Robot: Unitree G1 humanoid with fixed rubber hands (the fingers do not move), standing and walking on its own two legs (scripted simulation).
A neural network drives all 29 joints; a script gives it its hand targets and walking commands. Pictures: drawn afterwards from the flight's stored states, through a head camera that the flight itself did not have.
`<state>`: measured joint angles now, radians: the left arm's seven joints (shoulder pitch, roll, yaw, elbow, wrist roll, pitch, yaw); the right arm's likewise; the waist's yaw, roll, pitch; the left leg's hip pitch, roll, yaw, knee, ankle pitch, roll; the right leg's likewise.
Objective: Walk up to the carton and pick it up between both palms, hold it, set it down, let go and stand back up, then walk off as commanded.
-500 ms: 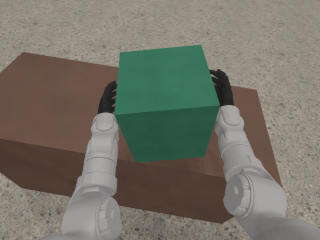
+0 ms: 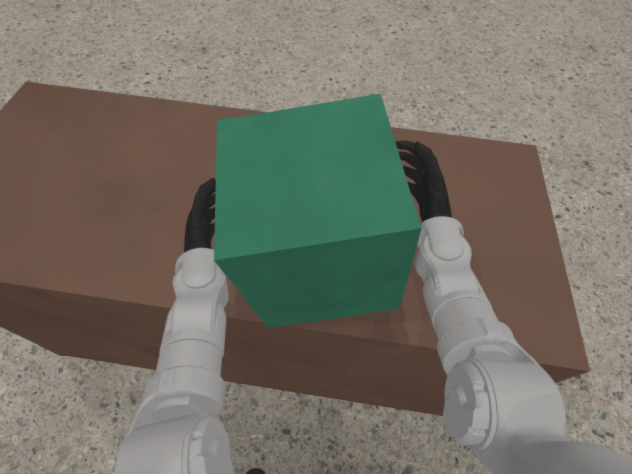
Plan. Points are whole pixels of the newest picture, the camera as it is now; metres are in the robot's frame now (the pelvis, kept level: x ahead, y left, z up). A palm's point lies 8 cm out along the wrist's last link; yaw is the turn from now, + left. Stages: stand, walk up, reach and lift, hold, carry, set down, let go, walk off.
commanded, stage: set down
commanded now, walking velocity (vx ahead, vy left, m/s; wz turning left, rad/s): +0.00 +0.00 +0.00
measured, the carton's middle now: (317, 224) +0.42 +0.02 +0.01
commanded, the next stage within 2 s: none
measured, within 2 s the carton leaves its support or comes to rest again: rests again in 1.14 s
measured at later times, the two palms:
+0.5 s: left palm (219, 259) +0.35 +0.14 +0.03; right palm (451, 226) +0.39 -0.16 +0.06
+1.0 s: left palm (222, 239) +0.38 +0.14 +0.02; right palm (443, 213) +0.42 -0.15 +0.05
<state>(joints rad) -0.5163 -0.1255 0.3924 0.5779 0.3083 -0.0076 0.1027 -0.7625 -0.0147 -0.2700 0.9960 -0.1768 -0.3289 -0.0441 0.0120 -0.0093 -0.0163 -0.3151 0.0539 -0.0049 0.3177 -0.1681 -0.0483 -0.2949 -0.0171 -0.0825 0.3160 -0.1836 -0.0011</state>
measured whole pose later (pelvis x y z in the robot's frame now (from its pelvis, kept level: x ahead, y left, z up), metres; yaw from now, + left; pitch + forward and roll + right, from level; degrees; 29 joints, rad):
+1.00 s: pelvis -0.01 -0.01 +0.00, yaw -3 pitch +14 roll +0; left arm -0.63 -0.15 0.52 0.71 0.38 -0.07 0.12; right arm -0.88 -0.01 -0.54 1.14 -0.36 -0.27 0.03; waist 0.04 -0.05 -0.07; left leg -0.42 0.08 0.07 0.33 -0.15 -0.05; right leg -0.43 0.00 -0.06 0.34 -0.16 -0.02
